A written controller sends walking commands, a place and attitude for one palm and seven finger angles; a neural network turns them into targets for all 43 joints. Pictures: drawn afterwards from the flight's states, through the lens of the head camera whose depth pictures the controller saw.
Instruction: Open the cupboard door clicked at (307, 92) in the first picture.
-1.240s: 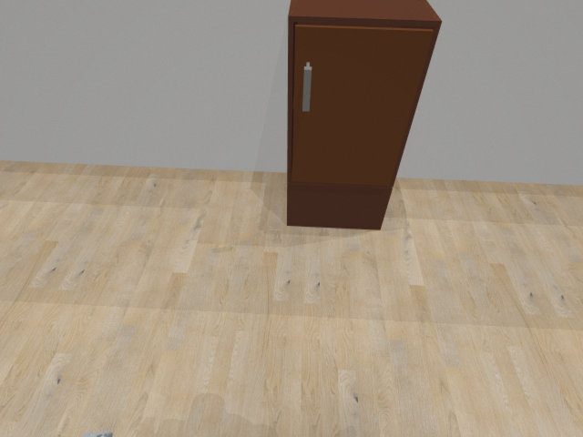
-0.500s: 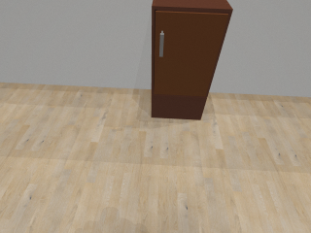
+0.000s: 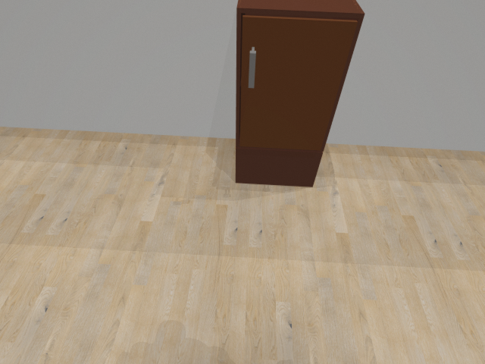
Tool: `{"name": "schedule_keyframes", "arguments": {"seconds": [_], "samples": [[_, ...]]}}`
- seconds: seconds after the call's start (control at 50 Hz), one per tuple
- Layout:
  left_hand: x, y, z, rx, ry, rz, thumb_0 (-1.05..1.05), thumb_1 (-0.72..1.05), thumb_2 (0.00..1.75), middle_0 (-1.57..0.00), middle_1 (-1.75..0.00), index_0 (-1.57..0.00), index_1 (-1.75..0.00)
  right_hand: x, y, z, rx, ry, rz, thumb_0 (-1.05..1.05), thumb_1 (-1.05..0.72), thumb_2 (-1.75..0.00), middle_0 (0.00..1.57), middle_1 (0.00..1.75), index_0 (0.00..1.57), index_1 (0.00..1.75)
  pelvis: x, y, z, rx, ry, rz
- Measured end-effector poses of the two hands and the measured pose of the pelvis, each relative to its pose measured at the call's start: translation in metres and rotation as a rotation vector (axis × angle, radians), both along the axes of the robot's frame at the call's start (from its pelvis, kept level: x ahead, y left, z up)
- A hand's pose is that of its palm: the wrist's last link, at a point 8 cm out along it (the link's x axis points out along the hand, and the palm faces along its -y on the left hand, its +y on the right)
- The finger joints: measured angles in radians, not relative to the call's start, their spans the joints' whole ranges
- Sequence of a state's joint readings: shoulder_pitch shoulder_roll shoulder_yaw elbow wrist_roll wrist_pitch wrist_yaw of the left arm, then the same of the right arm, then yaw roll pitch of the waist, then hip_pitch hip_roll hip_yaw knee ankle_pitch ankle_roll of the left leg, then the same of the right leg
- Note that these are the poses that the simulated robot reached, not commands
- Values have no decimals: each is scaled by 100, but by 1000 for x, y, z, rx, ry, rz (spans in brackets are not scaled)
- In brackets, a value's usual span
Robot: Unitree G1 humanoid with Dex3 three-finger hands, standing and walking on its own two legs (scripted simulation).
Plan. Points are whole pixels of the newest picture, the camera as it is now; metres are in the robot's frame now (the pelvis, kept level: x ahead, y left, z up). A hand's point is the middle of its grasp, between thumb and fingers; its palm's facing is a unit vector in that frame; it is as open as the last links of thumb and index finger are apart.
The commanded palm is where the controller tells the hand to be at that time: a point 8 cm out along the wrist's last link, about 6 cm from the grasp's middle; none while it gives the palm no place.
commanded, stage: look at it before walking up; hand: left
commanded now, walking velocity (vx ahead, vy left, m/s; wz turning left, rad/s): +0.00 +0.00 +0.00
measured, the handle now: (252, 67) +1.14 +0.03 -0.06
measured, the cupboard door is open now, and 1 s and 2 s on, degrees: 0 0 0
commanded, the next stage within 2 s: walk to a spot facing it in 0.20 s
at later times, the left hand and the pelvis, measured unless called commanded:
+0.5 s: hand out of the picture +0.06 +0.23 -0.17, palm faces -0.05 -0.96 -0.28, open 7.3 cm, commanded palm none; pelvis +0.02 +0.00 -0.01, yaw -4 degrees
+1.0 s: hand out of the picture +0.13 +0.19 -0.19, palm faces -0.17 -0.97 -0.17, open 7.3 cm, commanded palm none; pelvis +0.17 +0.00 -0.02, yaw -17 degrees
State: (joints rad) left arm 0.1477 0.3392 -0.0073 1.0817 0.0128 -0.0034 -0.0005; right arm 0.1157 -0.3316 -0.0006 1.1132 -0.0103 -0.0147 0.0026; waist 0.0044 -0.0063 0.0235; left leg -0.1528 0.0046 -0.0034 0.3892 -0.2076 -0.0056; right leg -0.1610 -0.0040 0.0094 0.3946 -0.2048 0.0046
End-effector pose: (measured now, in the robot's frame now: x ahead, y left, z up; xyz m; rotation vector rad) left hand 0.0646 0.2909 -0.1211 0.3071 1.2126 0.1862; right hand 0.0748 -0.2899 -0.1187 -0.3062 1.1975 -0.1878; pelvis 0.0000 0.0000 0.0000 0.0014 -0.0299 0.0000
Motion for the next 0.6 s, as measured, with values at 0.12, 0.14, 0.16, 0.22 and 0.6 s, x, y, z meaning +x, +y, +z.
{"name": "schedule_keyframes", "arguments": {"seconds": [0.12,0.14,0.16,0.22,0.6], "samples": [[1,1,0,2,9,4,1,91,89,-20,-30,-21,-30,3,-1,0,-3,3,3,0,-90,-90,20,30,20,30,3,0,0,0,1,0],[1,1,0,3,10,5,1,91,89,-20,-30,-21,-30,4,-1,0,-3,4,3,0,-90,-90,20,30,20,30,3,0,0,1,1,1],[1,2,0,3,10,5,1,91,89,-20,-30,-21,-30,4,-1,0,-3,4,4,0,-90,-90,20,30,20,30,4,0,1,1,1,1],[2,2,1,5,10,7,1,91,89,-20,-30,-21,-30,6,-1,0,-3,4,4,0,-90,-90,20,30,20,30,5,0,1,1,1,1],[-3,-43,-29,-85,150,-18,1,91,90,-20,-30,-20,-29,-23,19,-34,90,45,-148,0,-90,-90,20,30,20,30,43,-12,-18,12,22,-129]]}}
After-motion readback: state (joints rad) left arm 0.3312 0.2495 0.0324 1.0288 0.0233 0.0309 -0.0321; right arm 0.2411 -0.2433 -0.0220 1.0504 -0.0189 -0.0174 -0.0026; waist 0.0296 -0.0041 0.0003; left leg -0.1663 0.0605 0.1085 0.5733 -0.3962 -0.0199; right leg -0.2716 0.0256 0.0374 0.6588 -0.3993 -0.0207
